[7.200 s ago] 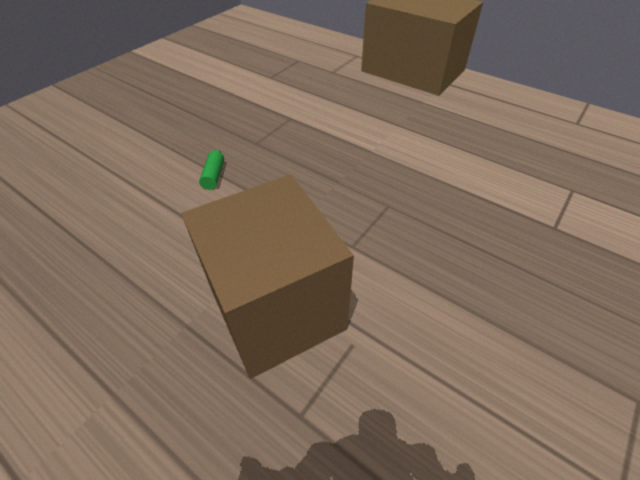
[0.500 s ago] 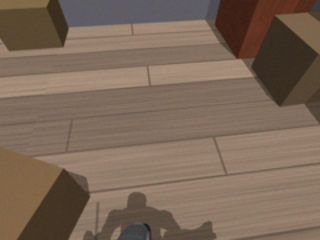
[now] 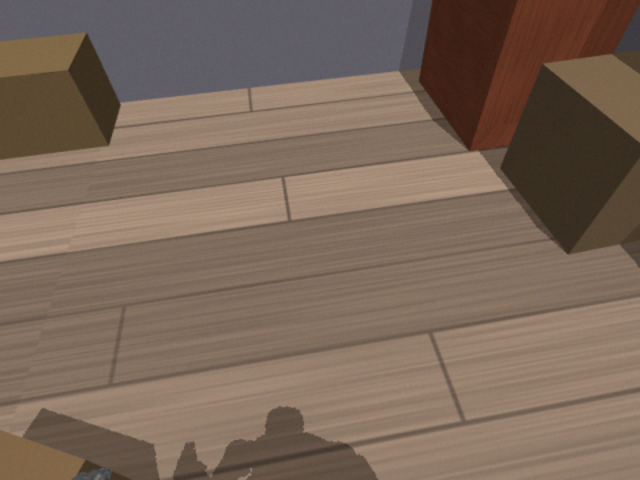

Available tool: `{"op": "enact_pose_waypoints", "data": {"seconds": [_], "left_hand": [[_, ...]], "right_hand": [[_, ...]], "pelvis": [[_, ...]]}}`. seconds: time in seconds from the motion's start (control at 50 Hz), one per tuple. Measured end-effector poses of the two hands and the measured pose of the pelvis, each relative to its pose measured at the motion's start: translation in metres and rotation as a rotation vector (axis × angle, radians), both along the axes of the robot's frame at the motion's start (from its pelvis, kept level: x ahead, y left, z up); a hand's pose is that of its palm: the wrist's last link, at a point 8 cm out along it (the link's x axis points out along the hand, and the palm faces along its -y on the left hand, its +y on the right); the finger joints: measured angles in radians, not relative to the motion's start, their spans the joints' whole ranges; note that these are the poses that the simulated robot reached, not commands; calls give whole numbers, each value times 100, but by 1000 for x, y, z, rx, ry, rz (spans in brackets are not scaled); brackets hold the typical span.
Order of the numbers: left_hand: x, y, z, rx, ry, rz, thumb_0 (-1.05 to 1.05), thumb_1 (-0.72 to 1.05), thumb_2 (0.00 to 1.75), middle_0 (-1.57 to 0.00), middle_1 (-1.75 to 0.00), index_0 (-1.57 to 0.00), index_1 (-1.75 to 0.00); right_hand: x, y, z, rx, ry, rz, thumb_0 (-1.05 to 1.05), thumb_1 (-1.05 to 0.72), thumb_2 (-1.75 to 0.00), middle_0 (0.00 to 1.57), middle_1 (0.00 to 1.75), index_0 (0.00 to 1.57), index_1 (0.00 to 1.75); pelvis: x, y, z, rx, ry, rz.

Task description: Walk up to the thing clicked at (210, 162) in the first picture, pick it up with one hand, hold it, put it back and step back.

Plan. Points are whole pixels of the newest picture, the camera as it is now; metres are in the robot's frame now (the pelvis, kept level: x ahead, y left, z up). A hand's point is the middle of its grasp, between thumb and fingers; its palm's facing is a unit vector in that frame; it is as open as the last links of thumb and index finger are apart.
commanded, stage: walk up
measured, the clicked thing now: out of the picture +0.41 +1.51 -0.72
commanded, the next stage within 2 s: stand in 2.00 s
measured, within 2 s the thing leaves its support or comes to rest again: neither
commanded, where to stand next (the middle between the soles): +0.30 +0.02 m, yaw +26 degrees
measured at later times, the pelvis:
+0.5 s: pelvis +0.16 +0.01 -0.01, yaw +13 degrees
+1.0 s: pelvis +0.22 -0.04 -0.02, yaw +24 degrees
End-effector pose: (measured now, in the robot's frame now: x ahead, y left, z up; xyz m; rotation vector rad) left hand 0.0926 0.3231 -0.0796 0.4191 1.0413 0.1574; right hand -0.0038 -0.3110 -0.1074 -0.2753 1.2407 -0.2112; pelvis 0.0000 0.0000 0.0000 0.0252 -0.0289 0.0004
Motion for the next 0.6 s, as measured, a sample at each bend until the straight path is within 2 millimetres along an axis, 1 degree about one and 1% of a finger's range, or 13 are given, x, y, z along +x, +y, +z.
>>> {"op": "enact_pose_waypoints", "data": {"seconds": [0.04,0.08,0.16,0.22,0.28,0.34,0.42,0.46,0.48,0.52,0.6], "left_hand": [[14,-10,4,9,-42,18,1,91,90,-20,-30,-20,-30],[22,-19,9,1,-67,43,1,91,90,-20,-30,-20,-30],[29,-32,18,-19,-79,102,1,91,90,-20,-30,-20,-30],[30,-35,16,-30,-62,140,1,91,90,-20,-30,-20,-30],[29,-32,8,-43,-37,182,1,90,90,-20,-30,-20,-30],[28,-25,-4,-60,-11,224,1,90,90,-20,-30,-20,-30],[26,-12,-31,-87,37,284,1,90,90,-20,-30,-20,-30],[28,-5,-46,-93,71,313,1,91,90,-20,-30,-20,-30],[30,-5,-50,-99,88,326,1,91,90,-20,-30,-20,-30],[35,-7,-52,-113,118,332,1,91,90,-20,-30,-20,-30],[55,-8,-44,-127,111,342,1,91,90,-20,-30,-20,-30]], "right_hand": [[19,-6,-8,5,27,24,1,-90,-89,21,30,21,30],[42,-8,-9,11,36,65,1,-90,-89,21,30,21,30],[97,-12,-2,22,0,137,1,-90,-89,21,30,21,30],[139,-15,5,13,-38,180,1,-90,-89,21,30,21,30],[178,-14,11,-8,-56,223,0,-90,-89,20,30,21,30],[217,-8,17,-34,-66,273,0,-90,-89,20,30,21,30],[271,7,21,-80,-97,335,0,-90,-89,20,30,21,30],[295,15,22,-102,-130,351,0,-90,-89,20,30,21,30],[305,19,24,-111,-150,362,0,-90,-89,20,30,21,30],[322,25,29,-116,-190,361,0,-90,-89,21,30,21,30],[343,32,40,-112,-211,371,0,-90,-89,21,30,21,30]], "pelvis": [[13,-8,-2,-22,-2,24],[26,-13,2,-11,-5,48],[54,-18,11,-2,-7,85],[73,-19,13,-11,-9,110],[91,-19,12,-25,-10,142],[110,-16,7,-38,-8,171],[139,-4,-6,-53,-5,209],[153,1,-13,-16,-9,224],[158,4,-14,-13,-10,226],[168,8,-12,-29,-20,241],[188,7,-2,-32,-29,270]]}}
